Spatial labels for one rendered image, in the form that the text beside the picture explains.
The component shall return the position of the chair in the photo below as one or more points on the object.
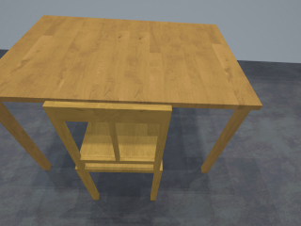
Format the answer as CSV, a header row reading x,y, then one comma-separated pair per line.
x,y
119,138

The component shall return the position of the table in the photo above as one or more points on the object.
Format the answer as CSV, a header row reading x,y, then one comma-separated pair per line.
x,y
118,61

